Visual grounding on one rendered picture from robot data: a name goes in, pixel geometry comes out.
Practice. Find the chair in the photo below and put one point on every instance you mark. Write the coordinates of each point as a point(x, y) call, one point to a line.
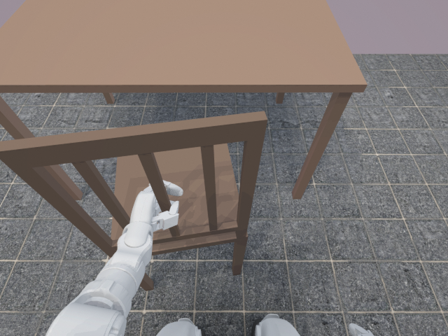
point(192, 154)

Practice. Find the left robot forearm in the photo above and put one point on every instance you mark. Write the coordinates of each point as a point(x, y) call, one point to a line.
point(119, 280)

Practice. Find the table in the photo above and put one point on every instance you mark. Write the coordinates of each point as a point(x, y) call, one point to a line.
point(135, 46)

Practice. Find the robot right thigh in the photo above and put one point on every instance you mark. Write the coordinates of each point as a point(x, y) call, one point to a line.
point(275, 327)

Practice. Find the left robot hand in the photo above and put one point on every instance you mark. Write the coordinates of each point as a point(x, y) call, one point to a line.
point(146, 208)

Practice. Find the robot right shin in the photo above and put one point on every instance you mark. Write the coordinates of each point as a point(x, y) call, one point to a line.
point(271, 316)

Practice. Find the robot left upper arm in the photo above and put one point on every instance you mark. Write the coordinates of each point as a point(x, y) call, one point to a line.
point(87, 320)

